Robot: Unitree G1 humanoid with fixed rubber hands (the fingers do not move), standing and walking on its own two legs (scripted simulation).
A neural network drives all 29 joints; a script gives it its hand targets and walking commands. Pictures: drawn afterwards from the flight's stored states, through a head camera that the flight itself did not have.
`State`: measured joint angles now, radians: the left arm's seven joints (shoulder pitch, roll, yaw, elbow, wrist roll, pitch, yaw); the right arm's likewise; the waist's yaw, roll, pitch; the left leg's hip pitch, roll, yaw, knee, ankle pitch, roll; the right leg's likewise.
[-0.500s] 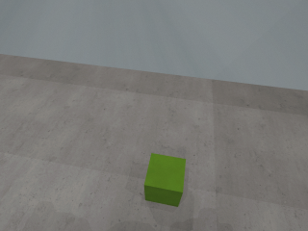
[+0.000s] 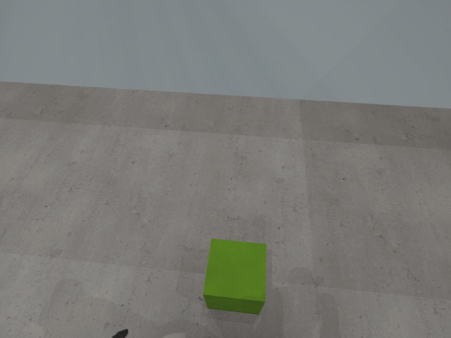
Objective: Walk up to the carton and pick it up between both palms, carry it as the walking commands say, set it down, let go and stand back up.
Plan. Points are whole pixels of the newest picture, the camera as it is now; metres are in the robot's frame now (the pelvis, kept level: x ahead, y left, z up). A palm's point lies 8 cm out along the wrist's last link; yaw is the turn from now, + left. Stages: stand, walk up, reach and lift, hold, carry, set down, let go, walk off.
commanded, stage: walk up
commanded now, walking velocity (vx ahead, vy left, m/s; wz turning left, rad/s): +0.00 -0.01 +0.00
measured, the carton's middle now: (235, 277) +0.39 -0.02 -0.65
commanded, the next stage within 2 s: stand in 0.86 s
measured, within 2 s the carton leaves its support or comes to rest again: neither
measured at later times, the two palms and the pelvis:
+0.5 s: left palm out of the picture +0.05 +0.25 -0.14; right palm out of the picture +0.03 -0.28 -0.13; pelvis -0.01 -0.01 -0.01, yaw -2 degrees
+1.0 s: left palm out of the picture +0.01 +0.19 -0.14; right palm out of the picture +0.00 -0.27 -0.14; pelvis -0.01 -0.04 +0.00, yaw -1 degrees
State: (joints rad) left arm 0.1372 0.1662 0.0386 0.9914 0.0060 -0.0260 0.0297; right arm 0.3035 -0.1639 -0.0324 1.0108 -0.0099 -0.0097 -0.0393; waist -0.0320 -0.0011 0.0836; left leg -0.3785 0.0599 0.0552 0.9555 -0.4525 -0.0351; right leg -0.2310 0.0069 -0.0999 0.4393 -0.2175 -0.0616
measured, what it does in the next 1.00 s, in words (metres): steps on the spot: left foot, then right foot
